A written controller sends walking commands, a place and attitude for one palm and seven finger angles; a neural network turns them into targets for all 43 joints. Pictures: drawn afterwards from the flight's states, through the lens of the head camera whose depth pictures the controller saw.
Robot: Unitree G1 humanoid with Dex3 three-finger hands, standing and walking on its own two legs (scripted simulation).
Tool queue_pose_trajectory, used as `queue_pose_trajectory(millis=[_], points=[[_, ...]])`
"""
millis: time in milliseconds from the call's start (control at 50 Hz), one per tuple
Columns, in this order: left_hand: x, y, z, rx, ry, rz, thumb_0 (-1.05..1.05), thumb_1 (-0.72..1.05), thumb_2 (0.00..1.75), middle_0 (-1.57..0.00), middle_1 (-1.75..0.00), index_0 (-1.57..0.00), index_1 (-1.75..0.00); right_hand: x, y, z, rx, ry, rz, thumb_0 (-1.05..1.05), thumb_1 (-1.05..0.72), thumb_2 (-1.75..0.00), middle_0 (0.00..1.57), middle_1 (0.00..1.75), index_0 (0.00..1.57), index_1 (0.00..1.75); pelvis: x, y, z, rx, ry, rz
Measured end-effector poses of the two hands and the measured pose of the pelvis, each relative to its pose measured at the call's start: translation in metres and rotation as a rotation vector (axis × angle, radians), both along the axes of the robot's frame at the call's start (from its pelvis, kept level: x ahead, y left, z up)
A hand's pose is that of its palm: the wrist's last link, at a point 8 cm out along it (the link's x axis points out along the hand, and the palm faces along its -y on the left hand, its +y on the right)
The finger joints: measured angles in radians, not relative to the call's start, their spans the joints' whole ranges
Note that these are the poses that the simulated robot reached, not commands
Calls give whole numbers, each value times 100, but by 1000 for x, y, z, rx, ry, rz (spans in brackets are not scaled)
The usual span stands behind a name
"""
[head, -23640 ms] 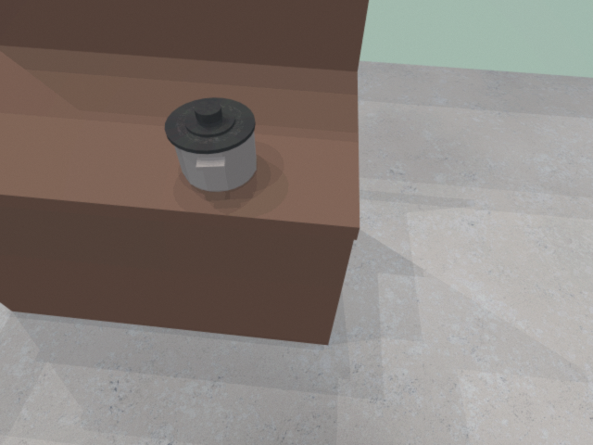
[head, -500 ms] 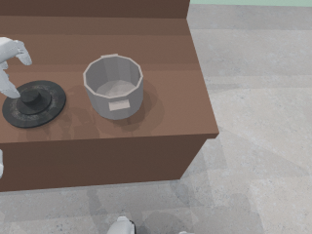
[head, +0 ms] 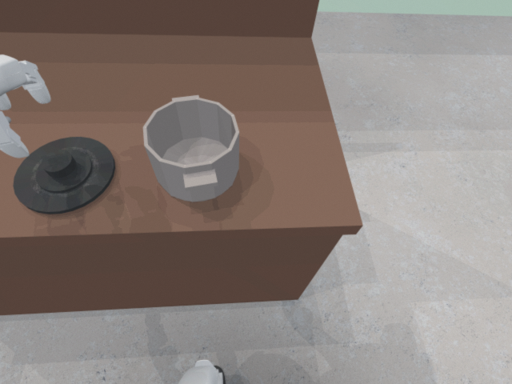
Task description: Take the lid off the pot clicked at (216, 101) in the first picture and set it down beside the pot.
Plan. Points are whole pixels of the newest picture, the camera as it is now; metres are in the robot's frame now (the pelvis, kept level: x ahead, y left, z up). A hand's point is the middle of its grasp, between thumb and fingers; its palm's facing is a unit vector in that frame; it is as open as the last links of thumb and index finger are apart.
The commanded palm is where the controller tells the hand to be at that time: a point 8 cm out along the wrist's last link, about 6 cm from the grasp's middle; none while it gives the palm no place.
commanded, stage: draw the hand back to the body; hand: left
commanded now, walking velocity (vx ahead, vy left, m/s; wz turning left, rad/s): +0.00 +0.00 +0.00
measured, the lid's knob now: (59, 163) +0.50 +0.35 -0.01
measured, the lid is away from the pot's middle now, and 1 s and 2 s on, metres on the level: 0.25 0.25 0.25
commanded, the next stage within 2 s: none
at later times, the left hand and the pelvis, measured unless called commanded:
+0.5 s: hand (22, 140) +0.41 +0.29 +0.15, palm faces -0.02 -0.61 -0.79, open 11.0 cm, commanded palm +0.38 +0.32 +0.20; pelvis -0.01 +0.00 +0.01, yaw +1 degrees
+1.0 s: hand (25, 143) +0.38 +0.26 +0.18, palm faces +0.49 -0.83 -0.27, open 9.5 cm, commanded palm +0.32 +0.29 +0.20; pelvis +0.03 -0.05 +0.02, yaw -1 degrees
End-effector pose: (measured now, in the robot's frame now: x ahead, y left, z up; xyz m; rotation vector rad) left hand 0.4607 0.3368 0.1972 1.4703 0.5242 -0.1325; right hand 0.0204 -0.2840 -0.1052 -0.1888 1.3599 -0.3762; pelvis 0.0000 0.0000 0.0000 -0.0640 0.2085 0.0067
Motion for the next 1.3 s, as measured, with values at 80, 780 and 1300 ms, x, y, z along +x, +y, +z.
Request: queue_pose_trajectory(millis=[80, 780, 1300], points=[[-3, -5, 2, -27, -37, -36, 0, 3, 57, -34, -91, -34, -91, 5, 3, -1, 16, -19, -3, 0, -90, -90, 20, 30, 20, 30, 0, 2, 0, 2, -6, -2], [-94, -36, 1, -1074, -891, 316, 0, 14, 62, -32, -83, -32, -83, 113, 8, 38, 38, -458, 214, 0, -90, -90, 20, 30, 20, 30, 13, -24, 23, 39, -188, -30], [-168, -67, -1, -988, -950, 323, 1, 68, 82, -24, -44, -24, -45, 192, -19, 42, 77, -590, 269, 1, -91, -90, 20, 30, 20, 30, 43, -59, 24, 72, -210, -31]])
